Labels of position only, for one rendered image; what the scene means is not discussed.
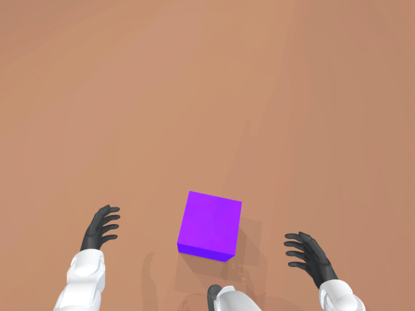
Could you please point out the robot left forearm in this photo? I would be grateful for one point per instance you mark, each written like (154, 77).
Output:
(85, 282)

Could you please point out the right robot shin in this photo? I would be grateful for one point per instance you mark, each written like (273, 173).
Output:
(226, 289)

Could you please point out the robot right forearm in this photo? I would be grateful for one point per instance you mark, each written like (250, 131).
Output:
(336, 295)

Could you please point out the robot right thigh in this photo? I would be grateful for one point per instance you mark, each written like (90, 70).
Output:
(235, 301)

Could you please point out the robot right hand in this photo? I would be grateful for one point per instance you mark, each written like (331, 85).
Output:
(317, 264)

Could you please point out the robot left hand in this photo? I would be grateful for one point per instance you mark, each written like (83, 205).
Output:
(93, 237)

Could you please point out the carton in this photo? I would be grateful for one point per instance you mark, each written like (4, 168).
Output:
(209, 227)

